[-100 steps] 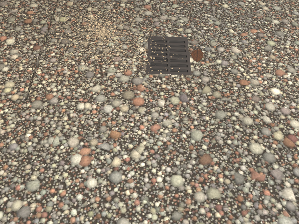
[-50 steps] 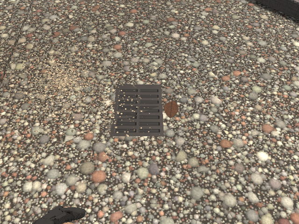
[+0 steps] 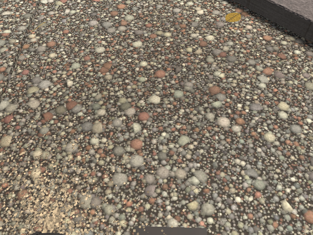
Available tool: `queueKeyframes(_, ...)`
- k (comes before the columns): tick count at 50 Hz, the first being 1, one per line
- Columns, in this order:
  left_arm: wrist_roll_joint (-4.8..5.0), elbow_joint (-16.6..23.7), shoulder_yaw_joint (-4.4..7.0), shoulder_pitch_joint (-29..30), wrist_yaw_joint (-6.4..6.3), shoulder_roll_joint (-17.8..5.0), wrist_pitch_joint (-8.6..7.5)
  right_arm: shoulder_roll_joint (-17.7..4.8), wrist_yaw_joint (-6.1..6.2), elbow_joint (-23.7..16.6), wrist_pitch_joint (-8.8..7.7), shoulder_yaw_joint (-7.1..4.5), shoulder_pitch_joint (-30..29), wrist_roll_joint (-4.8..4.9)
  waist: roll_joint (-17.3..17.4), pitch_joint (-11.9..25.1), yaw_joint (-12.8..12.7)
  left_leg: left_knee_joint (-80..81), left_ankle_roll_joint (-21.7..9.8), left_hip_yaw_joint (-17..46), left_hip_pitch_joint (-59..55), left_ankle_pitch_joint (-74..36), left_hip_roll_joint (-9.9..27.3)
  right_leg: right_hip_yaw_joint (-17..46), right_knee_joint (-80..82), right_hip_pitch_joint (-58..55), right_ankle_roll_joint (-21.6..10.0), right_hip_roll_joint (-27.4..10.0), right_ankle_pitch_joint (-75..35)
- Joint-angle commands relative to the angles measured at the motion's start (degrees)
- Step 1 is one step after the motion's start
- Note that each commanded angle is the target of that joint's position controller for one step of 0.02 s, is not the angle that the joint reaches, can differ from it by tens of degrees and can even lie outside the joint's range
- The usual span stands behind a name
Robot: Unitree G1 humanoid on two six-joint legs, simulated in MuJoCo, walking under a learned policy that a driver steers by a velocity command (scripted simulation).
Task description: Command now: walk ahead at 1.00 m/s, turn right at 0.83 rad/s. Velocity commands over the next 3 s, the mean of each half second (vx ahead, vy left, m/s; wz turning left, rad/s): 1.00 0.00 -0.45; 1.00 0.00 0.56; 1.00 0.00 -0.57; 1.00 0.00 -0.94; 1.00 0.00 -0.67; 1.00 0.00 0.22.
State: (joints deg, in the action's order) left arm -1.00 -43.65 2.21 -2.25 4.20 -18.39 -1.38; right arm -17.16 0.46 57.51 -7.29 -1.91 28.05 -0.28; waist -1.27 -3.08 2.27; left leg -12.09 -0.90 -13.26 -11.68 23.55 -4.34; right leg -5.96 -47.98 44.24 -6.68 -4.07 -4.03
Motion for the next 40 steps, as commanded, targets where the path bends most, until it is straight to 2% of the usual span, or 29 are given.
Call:
queueKeyframes(1, -0.5, -0.2, -0.4, -6.7, 1.32, -1.7, -0.59, -7.3, 1.52, -6.8, -2.05, -0.63, -8.6, 0.66, 4.0, 0.0, -8.6, -5.4, 1.8, -2.0, 17.6, -73.8, 12.7, -6.0, 7.2, -26.0, -2.2, 6.9, -11.4)
queueKeyframes(2, -1.0, -1.8, 0.11, -11.8, 0.96, -3.3, -0.53, -9.2, 2.36, -7.4, -1.24, -1.04, -9.5, 0.73, 5.8, 3.3, -11.6, -12.9, 2.3, -1.2, 16.1, -77.5, 13.6, -5.4, 8.3, -32.4, -2.7, 8.3, -10.0)
queueKeyframes(3, -1.28, -4.4, 1.17, -21.0, 0.44, -5.9, -0.2, -11.0, 2.83, -8.4, 0.0, -1.56, -11.9, 0.11, 6.3, 7.9, -16.8, -25.9, 2.2, -0.1, 17.5, -82.7, 15.1, -4.3, 6.9, -42.3, -4.2, 9.8, -4.9)
queueKeyframes(4, -1.16, -8.2, 2.6, -33.6, -0.5, -8.5, 0.3, -11.5, 2.8, -9.4, 1.23, -1.94, -15.8, -0.85, 5.0, 11.4, -22.5, -45.4, 2.0, 1.1, 22.9, -78.2, 15.3, -0.3, 8.6, -53.3, -7.3, 7.8, -2.4)
queueKeyframes(5, 1.53, -9.3, 4.48, -38.3, -1.8, -10.3, 0.67, -11.3, 1.9, -9.4, 2.27, -2.9, -20.2, -0.51, -5.9, 10.5, -26.1, -76.7, 1.8, 0.3, 32.8, -30.3, 3.9, 5.0, 19.5, -61.1, -11.2, 4.4, -3.0)
queueKeyframes(6, 0.24, -9.0, 5.15, -30.4, -2.91, -15.9, 1.2, -4.1, 0.95, -14.7, 1.26, -0.58, -15.5, -2.3, -14.1, 7.5, -12.7, -91.8, 3.0, 5.6, 56.0, 6.3, 0.7, 17.2, 9.0, -67.1, -13.9, 0.5, -13.0)
queueKeyframes(7, 0.07, -5.2, 6.29, -25.0, -3.25, -19.3, 1.68, -4.5, 0.59, -18.8, 0.16, 0.39, -10.5, -0.98, -13.6, 21.5, -10.4, -92.0, 2.5, 16.5, 62.1, 8.3, 1.0, 44.2, 23.8, -72.4, -25.2, -10.6, 16.4)
queueKeyframes(8, -0.57, -3.8, 5.11, -21.9, -3.76, -12.8, 1.71, -6.2, 0.31, -18.4, -0.86, 0.87, -12.8, -2.2, -1.7, 10.2, -8.3, -82.0, 1.1, 19.1, 63.1, 4.6, 4.7, 52.3, 35.2, -59.4, -22.0, -11.6, 33.2)
queueKeyframes(9, -0.48, -4.2, 4.19, -18.9, -4.1, -9.3, 1.23, -7.5, -0.06, -18.3, -0.75, 0.46, -15.8, -2.4, 5.3, 1.0, -4.9, -72.0, 1.8, 19.5, 58.8, 1.1, 7.7, 49.2, 37.5, -45.5, -19.1, -9.8, 35.1)
queueKeyframes(10, -0.53, -3.7, 3.96, -16.2, -4.62, -9.1, 0.29, -7.1, -0.14, -17.6, 0.04, 0.62, -17.3, -3.47, 8.0, -4.0, -2.6, -64.7, 2.8, 19.1, 53.1, 1.1, 9.5, 44.3, 37.8, -34.8, -17.1, -6.9, 27.2)
queueKeyframes(12, -0.57, -4.2, 3.28, -14.3, -5.18, -7.9, -1.91, -5.5, -0.5, -17.2, 2.58, 1.31, -16.3, -4.42, 6.1, -5.5, 0.5, -53.2, 4.9, 18.1, 42.4, -1.2, 12.3, 34.3, 37.4, -20.7, -15.1, -2.2, 17.4)
queueKeyframes(13, -0.13, -4.9, 3.19, -14.4, -5.09, -7.5, -3.12, -4.1, -0.92, -18.7, 2.91, 1.83, -18.6, -3.99, 4.3, -5.2, 0.6, -45.8, 5.4, 16.4, 38.7, -7.1, 13.2, 29.1, 38.3, -17.3, -14.3, 0.2, 13.1)
queueKeyframes(15, 0.74, -5.9, 3.16, -15.3, -4.39, -5.9, -5.04, -1.0, -1.85, -19.5, 2.46, 3.06, -21.5, -2.26, 1.5, -3.3, -1.2, -32.1, 3.5, 14.1, 31.7, -25.3, 13.8, 20.4, 39.3, -16.4, -11.2, 3.5, 10.1)
queueKeyframes(17, 1.87, -7.0, 3.05, -19.0, -3.08, -5.1, -6.25, -0.8, -2.66, -19.0, 2.09, 3.08, -25.2, -0.51, 2.7, -3.4, -5.1, -23.5, 0.9, 10.7, 29.6, -39.1, 11.9, 17.2, 42.8, -21.6, -8.4, 3.3, 8.8)
queueKeyframes(19, 1.33, -7.7, 3.23, -21.2, -2.99, -6.2, -6.45, -2.0, -2.88, -19.8, 2.29, 2.58, -28.8, 0.0, 1.2, -5.1, -7.4, -19.0, -1.3, 10.3, 33.5, -40.8, 11.9, 16.2, 45.0, -30.2, -6.9, 0.2, 8.7)
queueKeyframes(20, 0.86, -8.9, 3.07, -24.5, -3.16, -5.9, -6.32, -2.4, -2.79, -20.5, 2.21, 2.39, -32.0, -0.47, 2.4, -6.4, -9.5, -17.4, -2.6, 8.7, 37.3, -37.8, 10.7, 14.8, 45.7, -36.7, -6.1, -0.6, 3.2)
queueKeyframes(21, 0.14, -9.4, 3.31, -25.0, -3.57, -7.3, -6.15, -2.7, -2.79, -21.3, 1.99, 2.1, -33.0, -0.95, 0.4, -7.2, -9.4, -15.3, -3.8, 9.6, 38.6, -34.6, 10.5, 13.9, 44.4, -40.8, -5.4, -2.5, -1.4)
queueKeyframes(23, -0.91, -10.0, 3.74, -24.7, -4.41, -9.9, -5.8, -5.4, -2.57, -19.6, 1.94, 0.53, -27.5, -1.62, 0.4, -1.4, -5.8, -14.8, -5.9, 7.1, 35.7, -27.2, 4.4, 8.5, 35.4, -51.2, -3.4, -3.0, -28.5)
queueKeyframes(24, -1.68, -9.7, 3.87, -23.2, -4.85, -11.1, -5.19, -6.6, -2.44, -17.4, 2.03, -0.31, -20.0, -1.59, -1.9, 3.4, -1.9, -16.0, -6.9, 6.7, 29.2, -23.7, 1.9, 6.5, 25.7, -52.4, -2.2, -3.5, -39.3)
queueKeyframes(25, -2.28, -8.7, 3.85, -20.0, -5.44, -11.2, -4.43, -8.0, -2.02, -13.0, 2.39, -1.43, -6.5, -1.62, -2.7, 9.1, 5.3, -16.6, -7.9, 5.8, 16.8, -21.9, 0.0, 3.8, 10.6, -48.4, -0.7, -2.5, -44.7)
queueKeyframes(26, -2.39, -7.1, 3.3, -16.0, -5.69, -9.8, -4.3, -11.1, -1.2, -9.7, 3.07, -3.01, 7.0, -1.96, -1.4, 13.7, 12.3, -19.9, -10.6, 12.6, 1.7, -15.1, 4.9, 2.6, -11.7, -34.6, 0.6, 0.4, -33.4)
queueKeyframes(27, -0.07, -3.6, 0.27, -23.3, -4.01, 1.5, -5.22, -17.8, -0.93, -8.8, 3.23, -4.56, 6.9, -3.5, 23.2, 19.4, 3.0, -16.4, -22.1, 46.9, -19.0, -8.3, 22.5, 4.6, -38.1, -5.1, 5.2, 9.8, 29.9)
queueKeyframes(28, -0.04, -3.0, 0.28, -19.0, -4.71, -3.5, -6.05, -14.2, -1.41, -9.2, 3.68, -4.89, 5.0, -2.11, 12.7, 23.1, 6.5, -6.5, -23.6, 60.7, -21.4, -1.3, 23.4, 10.3, -41.9, 4.4, 3.9, 8.7, 28.4)
queueKeyframes(29, -0.34, -1.0, 0.16, -11.6, -4.72, -5.0, -6.77, -11.9, -1.27, -9.5, 3.48, -4.48, 0.9, -1.49, 6.1, 14.4, 5.7, -4.9, -20.8, 52.6, -12.5, -2.6, 21.3, 12.5, -36.6, 5.9, 3.4, 3.5, 21.3)
queueKeyframes(30, -1.13, 0.3, -0.28, -8.6, -4.36, -4.9, -7.18, -9.3, -1.39, -8.8, 3.57, -3.96, -0.8, -1.04, 0.8, 9.9, 3.8, -3.8, -18.4, 47.2, -2.5, -6.0, 18.7, 11.5, -30.7, 2.4, 3.3, 1.3, 19.0)
queueKeyframes(32, -2.98, 2.3, -0.92, -7.3, -3.38, -3.5, -5.51, -6.1, -0.61, -7.8, 3.5, -2.72, -2.3, -0.67, -0.1, 4.2, -1.1, -1.3, -16.9, 41.6, 12.0, -9.8, 14.0, 11.0, -25.3, -3.0, 5.2, -0.2, 20.6)
queueKeyframes(34, -3.45, 4.0, -1.65, -6.4, -2.69, -2.3, -3.58, -6.7, -0.56, -7.9, 2.77, -2.82, -3.0, 0.1, 1.4, 0.6, -3.4, 2.1, -17.2, 38.7, 20.6, -9.1, 11.5, 9.9, -18.3, -4.4, 7.1, -1.5, 23.6)
queueKeyframes(37, -2.41, 9.2, -2.98, 3.8, -1.79, -1.8, -3.41, -8.4, -0.86, -9.4, 1.79, -3.83, -5.0, -0.09, 2.2, -4.6, -2.8, 6.7, -16.3, 33.9, 32.5, -15.3, 7.5, 6.3, 0.0, -10.5, 9.3, -1.0, 12.2)
queueKeyframes(40, -0.85, 10.5, -3.43, 6.7, -1.65, -1.0, -3.7, -10.0, -1.75, -9.5, 1.39, -4.98, -3.5, 1.02, 3.2, -2.2, -0.4, 7.3, -12.5, 32.3, 33.3, -27.8, 6.5, 4.8, 12.0, -23.1, 8.5, 1.8, -3.7)
